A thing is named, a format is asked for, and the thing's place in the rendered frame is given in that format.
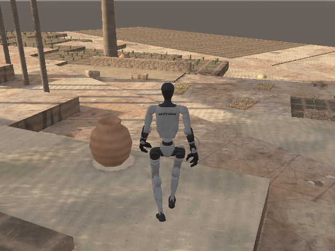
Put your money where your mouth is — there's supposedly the robot shin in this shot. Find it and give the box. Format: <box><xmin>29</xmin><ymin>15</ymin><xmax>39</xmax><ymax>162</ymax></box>
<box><xmin>170</xmin><ymin>169</ymin><xmax>180</xmax><ymax>202</ymax></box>
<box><xmin>152</xmin><ymin>178</ymin><xmax>163</xmax><ymax>215</ymax></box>

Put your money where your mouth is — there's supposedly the robot left forearm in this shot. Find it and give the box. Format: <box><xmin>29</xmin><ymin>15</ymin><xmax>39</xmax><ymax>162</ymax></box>
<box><xmin>140</xmin><ymin>126</ymin><xmax>149</xmax><ymax>144</ymax></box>

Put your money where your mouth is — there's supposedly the left robot hand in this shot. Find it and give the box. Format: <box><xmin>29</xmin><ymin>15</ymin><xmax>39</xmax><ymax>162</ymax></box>
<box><xmin>139</xmin><ymin>142</ymin><xmax>152</xmax><ymax>153</ymax></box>

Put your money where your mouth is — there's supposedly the robot right forearm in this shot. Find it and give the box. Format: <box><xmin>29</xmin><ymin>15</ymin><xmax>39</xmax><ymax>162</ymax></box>
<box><xmin>186</xmin><ymin>128</ymin><xmax>197</xmax><ymax>153</ymax></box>

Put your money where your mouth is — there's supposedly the right robot upper arm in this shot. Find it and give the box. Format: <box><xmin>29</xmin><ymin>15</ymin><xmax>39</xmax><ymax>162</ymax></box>
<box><xmin>178</xmin><ymin>105</ymin><xmax>192</xmax><ymax>135</ymax></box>

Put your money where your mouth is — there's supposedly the right robot hand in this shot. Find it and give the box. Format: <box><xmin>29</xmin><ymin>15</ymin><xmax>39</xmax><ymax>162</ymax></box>
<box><xmin>186</xmin><ymin>152</ymin><xmax>199</xmax><ymax>167</ymax></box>

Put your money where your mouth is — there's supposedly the robot right shin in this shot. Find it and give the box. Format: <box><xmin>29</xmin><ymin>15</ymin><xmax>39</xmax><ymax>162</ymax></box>
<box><xmin>170</xmin><ymin>169</ymin><xmax>180</xmax><ymax>202</ymax></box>

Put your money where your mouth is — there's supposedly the left robot upper arm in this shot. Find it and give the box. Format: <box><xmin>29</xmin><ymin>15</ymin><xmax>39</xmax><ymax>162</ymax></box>
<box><xmin>143</xmin><ymin>105</ymin><xmax>157</xmax><ymax>133</ymax></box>

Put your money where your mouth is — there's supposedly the robot left shin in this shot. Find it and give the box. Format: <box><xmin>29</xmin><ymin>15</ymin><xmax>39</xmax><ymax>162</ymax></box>
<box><xmin>152</xmin><ymin>178</ymin><xmax>163</xmax><ymax>215</ymax></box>

